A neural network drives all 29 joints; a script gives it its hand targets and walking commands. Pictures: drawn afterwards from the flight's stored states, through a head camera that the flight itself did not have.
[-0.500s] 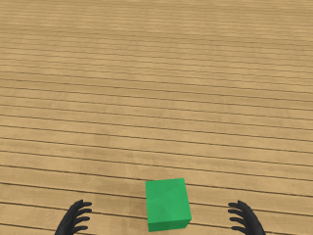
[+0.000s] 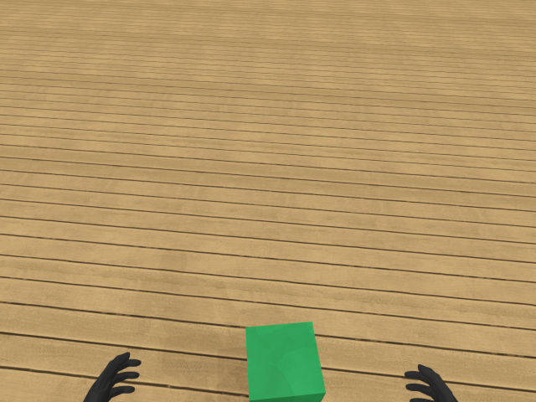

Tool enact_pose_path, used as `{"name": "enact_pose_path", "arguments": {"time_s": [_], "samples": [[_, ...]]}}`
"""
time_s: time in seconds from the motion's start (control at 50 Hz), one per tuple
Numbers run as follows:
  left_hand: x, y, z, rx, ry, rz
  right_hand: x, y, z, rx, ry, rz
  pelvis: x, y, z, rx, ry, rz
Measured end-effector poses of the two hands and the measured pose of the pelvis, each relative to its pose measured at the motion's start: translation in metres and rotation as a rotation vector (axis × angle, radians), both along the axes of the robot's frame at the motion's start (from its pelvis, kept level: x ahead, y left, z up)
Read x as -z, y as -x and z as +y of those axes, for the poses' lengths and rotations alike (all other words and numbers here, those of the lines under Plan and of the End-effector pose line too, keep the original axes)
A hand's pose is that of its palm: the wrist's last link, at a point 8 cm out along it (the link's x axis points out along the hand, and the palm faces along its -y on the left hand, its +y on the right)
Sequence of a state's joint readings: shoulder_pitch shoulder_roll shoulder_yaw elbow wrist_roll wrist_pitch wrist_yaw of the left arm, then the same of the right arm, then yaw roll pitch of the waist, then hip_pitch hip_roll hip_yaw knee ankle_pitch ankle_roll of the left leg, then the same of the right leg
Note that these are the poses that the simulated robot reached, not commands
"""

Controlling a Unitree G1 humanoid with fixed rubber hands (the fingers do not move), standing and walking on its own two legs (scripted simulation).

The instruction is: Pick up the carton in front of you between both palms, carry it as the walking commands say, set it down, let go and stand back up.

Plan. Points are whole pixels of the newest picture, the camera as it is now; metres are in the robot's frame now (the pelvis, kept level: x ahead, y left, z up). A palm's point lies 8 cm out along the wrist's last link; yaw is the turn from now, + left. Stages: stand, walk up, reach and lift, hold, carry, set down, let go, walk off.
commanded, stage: stand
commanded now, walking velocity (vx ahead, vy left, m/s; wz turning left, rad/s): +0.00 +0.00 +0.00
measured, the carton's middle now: (281, 371) +0.38 -0.04 -0.65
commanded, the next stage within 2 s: none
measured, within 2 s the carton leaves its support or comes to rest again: neither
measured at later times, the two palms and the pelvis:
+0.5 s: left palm out of the picture +0.14 +0.29 -0.09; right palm out of the picture +0.13 -0.29 -0.09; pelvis +0.01 +0.00 +0.00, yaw +1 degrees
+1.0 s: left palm out of the picture +0.09 +0.30 -0.09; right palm out of the picture +0.10 -0.30 -0.09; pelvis +0.00 +0.00 +0.01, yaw +1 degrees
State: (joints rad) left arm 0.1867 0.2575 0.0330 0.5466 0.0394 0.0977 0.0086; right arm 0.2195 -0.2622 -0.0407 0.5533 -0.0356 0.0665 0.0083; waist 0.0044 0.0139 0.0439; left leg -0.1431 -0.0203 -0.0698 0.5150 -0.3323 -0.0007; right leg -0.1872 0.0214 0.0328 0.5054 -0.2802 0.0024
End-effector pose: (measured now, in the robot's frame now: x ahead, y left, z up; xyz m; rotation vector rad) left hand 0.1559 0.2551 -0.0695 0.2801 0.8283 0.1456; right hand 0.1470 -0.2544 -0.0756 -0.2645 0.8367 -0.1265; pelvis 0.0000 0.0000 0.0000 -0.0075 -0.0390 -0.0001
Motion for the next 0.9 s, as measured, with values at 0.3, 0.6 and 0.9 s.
{"name": "enact_pose_path", "arguments": {"time_s": [0.3, 0.6, 0.9], "samples": [[0.018, 0.015, 0.029, -0.032, -0.069, 0.11, 0.007, 0.008, -0.037, 0.026, 0.101, 0.089, 0.0, -0.013, -0.003, -0.009, 0.001, 0.033], [0.02, 0.025, 0.033, -0.045, -0.075, 0.155, 0.012, 0.018, -0.039, 0.024, 0.102, 0.137, -0.004, -0.011, -0.004, -0.012, -0.002, 0.017], [0.023, 0.054, 0.041, -0.068, -0.082, 0.218, 0.014, 0.041, -0.047, 0.032, 0.114, 0.191, -0.007, -0.001, -0.004, -0.011, -0.004, 0.002]]}}
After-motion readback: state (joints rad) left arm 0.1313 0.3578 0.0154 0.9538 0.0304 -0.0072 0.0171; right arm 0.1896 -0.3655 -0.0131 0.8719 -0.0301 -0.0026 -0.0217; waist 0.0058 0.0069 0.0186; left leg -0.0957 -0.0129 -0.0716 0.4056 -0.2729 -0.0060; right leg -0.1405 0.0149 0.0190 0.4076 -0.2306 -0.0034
